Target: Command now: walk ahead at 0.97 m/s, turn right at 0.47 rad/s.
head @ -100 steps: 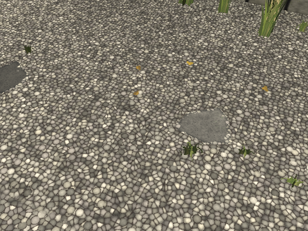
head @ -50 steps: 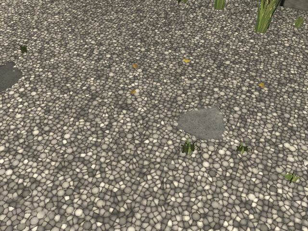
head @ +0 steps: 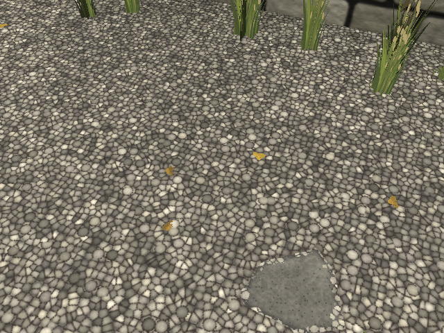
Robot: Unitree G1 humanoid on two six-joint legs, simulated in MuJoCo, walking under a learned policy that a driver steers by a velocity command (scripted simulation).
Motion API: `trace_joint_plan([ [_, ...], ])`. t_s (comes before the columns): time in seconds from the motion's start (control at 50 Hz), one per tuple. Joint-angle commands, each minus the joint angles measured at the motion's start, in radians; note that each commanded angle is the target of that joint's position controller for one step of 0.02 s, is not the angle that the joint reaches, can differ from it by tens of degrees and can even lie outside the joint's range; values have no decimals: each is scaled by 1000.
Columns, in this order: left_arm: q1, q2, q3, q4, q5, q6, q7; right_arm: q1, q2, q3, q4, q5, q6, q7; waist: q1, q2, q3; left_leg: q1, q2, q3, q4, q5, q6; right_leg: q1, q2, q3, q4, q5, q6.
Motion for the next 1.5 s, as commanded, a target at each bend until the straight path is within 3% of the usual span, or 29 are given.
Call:
trace_joint_plan([
  [0.02,37,-2,-2,-64,14,37,-24,42,-15,5,-6,25,-42,-2,38,58,45,48,289,-284,-388,-130,-12,-204,-87,44,14,64,9],
  [0.18,-313,7,-28,-214,-5,37,-48,186,-46,26,26,31,-59,-28,-16,43,140,176,185,110,-408,764,-124,-222,31,-230,-492,357,-13],
  [0.24,-241,64,-17,-198,2,40,-52,190,-135,15,6,34,-44,-78,51,116,31,342,241,137,-211,1307,-148,-49,136,-299,-609,345,-49],
  [0.28,24,147,17,-130,3,51,-44,115,-194,-6,-30,22,-14,-98,198,157,-105,330,284,112,129,1476,-138,226,188,-277,-605,231,-89],
  [0.3,255,197,46,-63,2,56,-29,33,-211,-16,-60,8,2,-95,306,153,-182,226,297,77,430,1395,-119,436,167,-191,-631,149,-139],
  [0.32,338,223,73,-32,-17,57,-8,-34,-199,-25,-72,8,14,-71,344,29,-164,52,161,83,882,679,-98,565,108,-85,-748,107,-198],
  [0.34,227,254,80,-27,-19,66,2,-71,-28,19,-140,-13,-9,-46,192,-192,-64,-353,11,-4,1208,-257,-88,642,25,115,-614,274,-227],
  [0.36,149,299,82,-67,7,70,-1,-18,-1,36,-255,22,-31,-36,87,-177,-220,-603,11,-211,1289,-271,-111,790,-122,565,-813,41,-411],
  [0.38,116,240,78,-92,17,70,8,-46,-48,44,-270,6,-59,-26,88,-35,-168,-663,61,-279,1162,-201,-91,710,-195,759,-1060,-310,-387],
  [0.42,45,167,59,-94,17,55,18,-79,-92,35,-255,-13,-55,-20,-9,148,19,-566,134,-269,971,-119,-109,392,-137,628,-1141,-280,-289],
  [0.52,34,196,55,-126,-4,-15,23,-238,-63,62,-341,-27,19,-2,-29,116,100,-319,203,-188,505,43,-193,-4,52,345,-1176,77,-225],
  [0.62,136,227,79,-124,-18,-8,2,-382,-53,76,-410,16,14,1,88,-18,18,-196,109,-154,126,325,-145,209,73,315,-1084,427,-127],
  [0.7,104,287,94,-134,-8,-5,14,-127,-166,30,-353,6,-8,-31,-41,-37,-150,110,34,-156,-22,245,-99,383,71,303,-686,828,-20],
  [0.72,55,267,89,-149,-13,-11,13,62,-207,12,-307,-6,-22,-46,-142,-40,-229,318,105,-186,-18,300,-80,283,109,278,-452,732,14],
  [0.74,48,123,53,-186,-11,-15,21,241,-263,0,-273,-34,-30,-57,-174,113,-352,566,357,-373,71,492,-57,89,174,190,-119,54,30],
  [0.76,235,79,34,-240,-66,-10,32,175,-358,-27,-278,-43,-24,-36,-35,457,-550,756,625,-911,-9,770,134,-151,276,97,181,-381,77],
  [0.78,208,154,37,-188,-17,14,48,96,-252,-22,-316,-21,-8,-23,-46,218,-505,668,569,-862,1,686,162,-222,163,93,230,-298,68],
  [0.8,90,126,20,-230,-58,24,40,19,-127,5,-334,28,-19,-28,-88,274,-350,600,468,-679,-48,616,158,-304,111,121,236,-286,120],
  [0.82,17,156,25,-242,-56,36,37,-26,-97,15,-312,39,-24,-20,-71,130,-245,458,409,-548,-67,628,124,-302,69,85,186,-248,133],
  [0.92,-78,87,4,-323,-31,50,20,-93,-145,-4,-240,50,-43,-11,21,81,-66,110,324,-319,-205,788,114,-181,27,39,-265,-181,138],
  [1.1,-182,155,15,-333,9,28,-13,-59,-216,-18,-173,79,-13,-28,23,92,-135,108,240,-167,-38,602,15,198,94,-37,-836,306,50],
  [1.12,-156,205,33,-329,14,28,-3,-17,-198,-11,-164,68,-13,-28,28,45,-156,74,184,-133,81,530,-27,292,58,-8,-856,548,16],
  [1.14,-110,267,42,-343,38,35,13,39,-155,11,-178,36,-20,-24,19,-100,-256,-100,108,-87,322,173,-92,513,-155,195,-770,1033,-98],
  [1.16,-93,189,12,-342,45,46,16,135,-99,39,-161,37,-9,-11,6,-221,-420,-211,77,-182,542,-447,-136,643,-344,405,-787,1165,-267],
  [1.22,-205,122,-6,-326,-7,56,-5,18,-160,19,-162,56,54,-17,-11,-45,-251,-252,147,-239,525,-437,-169,391,-218,312,-880,646,-163],
  [1.28,-306,171,17,-329,15,76,3,45,-131,21,-139,42,98,-45,-66,-98,-175,-51,125,-186,362,-265,-188,98,-139,207,-968,369,-107],
  [1.4,-219,66,-7,-255,6,82,21,-2,-121,28,-145,-3,100,-39,-43,-24,-113,141,172,-240,-45,52,-91,-28,-5,99,-912,-263,65],
  [1.44,-211,78,2,-247,7,80,27,-101,-141,22,-157,6,94,-41,3,151,-20,-160,192,-281,-154,-341,-43,155,67,6,-843,-111,128],
  [1.5,-193,93,16,-217,5,79,42,-113,-103,36,-145,15,63,-40,3,137,-6,-157,161,-249,-147,-240,-86,210,53,19,-813,26,115],
])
